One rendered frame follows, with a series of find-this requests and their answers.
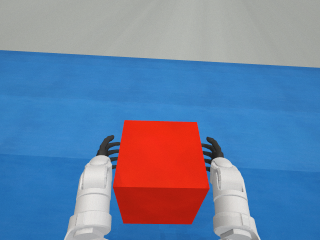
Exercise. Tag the right robot forearm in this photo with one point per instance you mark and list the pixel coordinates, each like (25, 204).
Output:
(232, 218)

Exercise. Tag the right robot hand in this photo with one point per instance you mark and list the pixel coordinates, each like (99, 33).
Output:
(216, 151)

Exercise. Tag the left robot forearm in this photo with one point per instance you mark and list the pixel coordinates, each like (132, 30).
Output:
(92, 219)

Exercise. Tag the carton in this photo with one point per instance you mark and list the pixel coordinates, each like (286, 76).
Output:
(160, 175)

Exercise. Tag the left robot hand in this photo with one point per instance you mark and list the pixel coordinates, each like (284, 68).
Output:
(105, 145)

